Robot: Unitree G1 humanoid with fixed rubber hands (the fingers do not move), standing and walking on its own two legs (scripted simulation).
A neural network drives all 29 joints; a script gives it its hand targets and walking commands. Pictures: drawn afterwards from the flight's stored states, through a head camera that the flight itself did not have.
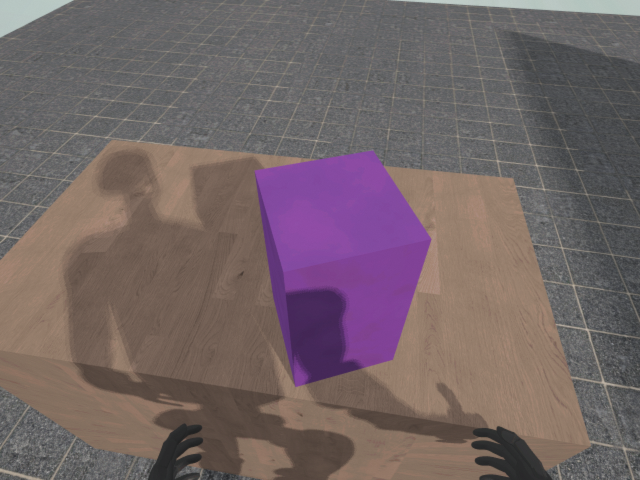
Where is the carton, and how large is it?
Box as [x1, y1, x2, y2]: [254, 150, 430, 386]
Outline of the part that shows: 372,150 254,170 273,297 295,386 392,359 430,242 430,238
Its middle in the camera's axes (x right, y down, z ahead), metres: +0.02 +0.05 +0.56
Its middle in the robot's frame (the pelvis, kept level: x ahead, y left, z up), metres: +0.40 +0.02 +0.03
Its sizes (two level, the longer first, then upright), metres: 0.170 0.162 0.288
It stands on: a pedestal, 0.66 m high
